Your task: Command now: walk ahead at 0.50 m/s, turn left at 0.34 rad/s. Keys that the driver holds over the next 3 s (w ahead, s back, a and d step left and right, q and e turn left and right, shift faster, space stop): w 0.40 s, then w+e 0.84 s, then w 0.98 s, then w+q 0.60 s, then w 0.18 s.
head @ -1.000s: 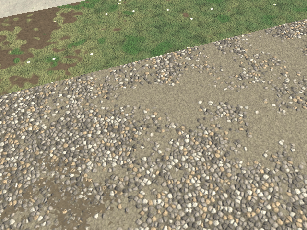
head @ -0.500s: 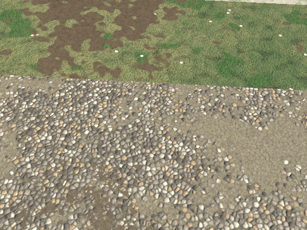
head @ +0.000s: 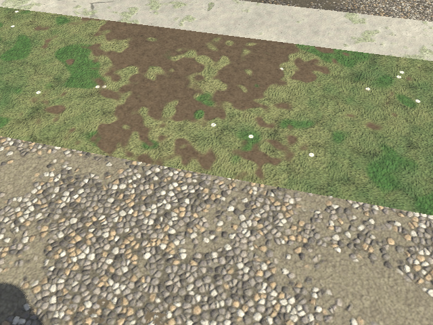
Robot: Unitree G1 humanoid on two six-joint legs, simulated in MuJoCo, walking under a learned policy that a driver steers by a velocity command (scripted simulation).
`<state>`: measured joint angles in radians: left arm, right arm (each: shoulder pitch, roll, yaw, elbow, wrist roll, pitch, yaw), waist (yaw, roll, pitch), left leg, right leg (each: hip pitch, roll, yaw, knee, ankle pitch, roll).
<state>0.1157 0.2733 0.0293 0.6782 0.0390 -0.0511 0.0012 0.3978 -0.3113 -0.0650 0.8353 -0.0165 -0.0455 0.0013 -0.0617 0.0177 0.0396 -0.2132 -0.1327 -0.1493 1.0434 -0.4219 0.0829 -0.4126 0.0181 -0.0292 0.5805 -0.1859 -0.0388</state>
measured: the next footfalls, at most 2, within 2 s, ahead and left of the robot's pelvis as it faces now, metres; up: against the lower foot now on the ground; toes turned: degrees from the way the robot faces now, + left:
left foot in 0.40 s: +0.35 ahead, +0.12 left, +0.00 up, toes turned +5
right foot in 0.94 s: +0.63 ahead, -0.07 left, +0.00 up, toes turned -17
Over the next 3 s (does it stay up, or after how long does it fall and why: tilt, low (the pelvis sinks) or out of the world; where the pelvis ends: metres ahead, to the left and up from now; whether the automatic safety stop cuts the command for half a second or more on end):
stays up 1.51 -0.38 0.01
